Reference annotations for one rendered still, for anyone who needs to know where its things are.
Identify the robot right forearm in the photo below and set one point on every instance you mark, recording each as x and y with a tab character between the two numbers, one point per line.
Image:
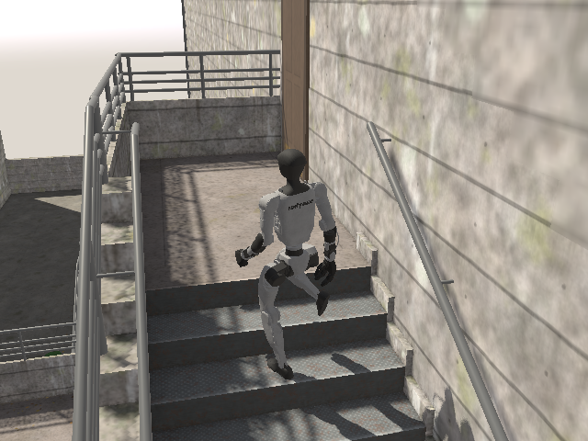
329	244

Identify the right robot hand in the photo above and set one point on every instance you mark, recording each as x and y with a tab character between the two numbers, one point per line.
324	267

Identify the robot right upper arm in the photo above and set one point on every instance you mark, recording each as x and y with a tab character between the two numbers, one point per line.
322	202

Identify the robot left forearm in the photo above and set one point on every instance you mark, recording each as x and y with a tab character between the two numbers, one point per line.
254	249

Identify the robot left upper arm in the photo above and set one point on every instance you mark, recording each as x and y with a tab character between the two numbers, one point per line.
268	204

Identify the robot left foot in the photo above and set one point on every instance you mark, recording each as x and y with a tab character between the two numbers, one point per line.
285	372

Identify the left robot hand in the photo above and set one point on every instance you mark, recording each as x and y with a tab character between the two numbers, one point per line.
241	262

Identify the robot torso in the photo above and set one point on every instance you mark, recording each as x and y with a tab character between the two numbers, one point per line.
293	224

